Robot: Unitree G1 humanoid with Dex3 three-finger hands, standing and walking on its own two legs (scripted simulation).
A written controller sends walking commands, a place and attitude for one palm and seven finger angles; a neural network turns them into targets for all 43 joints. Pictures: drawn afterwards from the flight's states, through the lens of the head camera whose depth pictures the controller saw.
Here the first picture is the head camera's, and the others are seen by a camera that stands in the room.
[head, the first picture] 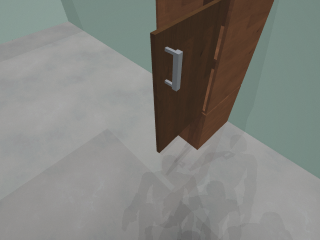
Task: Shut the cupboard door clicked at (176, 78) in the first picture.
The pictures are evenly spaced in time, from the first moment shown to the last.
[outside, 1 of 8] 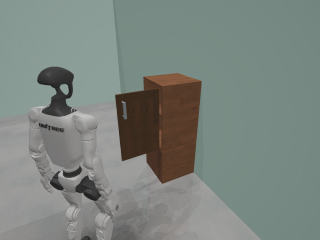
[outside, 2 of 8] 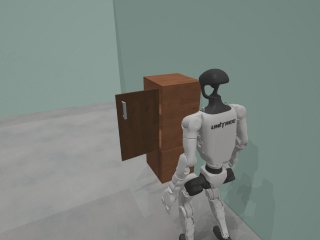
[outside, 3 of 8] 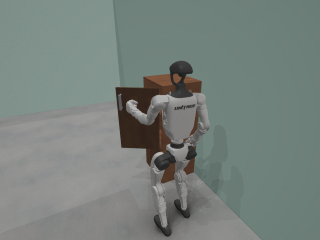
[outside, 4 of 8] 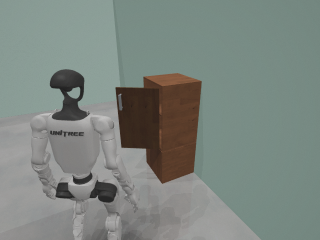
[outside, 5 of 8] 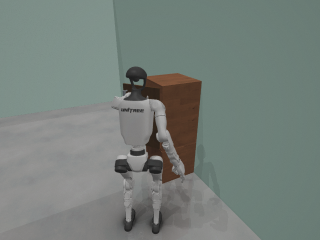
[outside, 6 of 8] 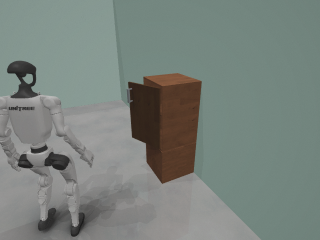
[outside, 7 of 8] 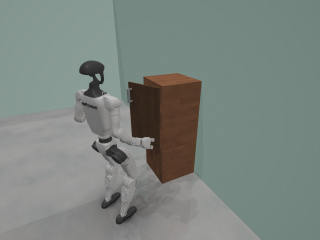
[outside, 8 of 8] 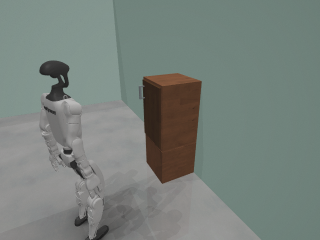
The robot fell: no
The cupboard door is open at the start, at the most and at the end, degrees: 93 93 0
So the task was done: yes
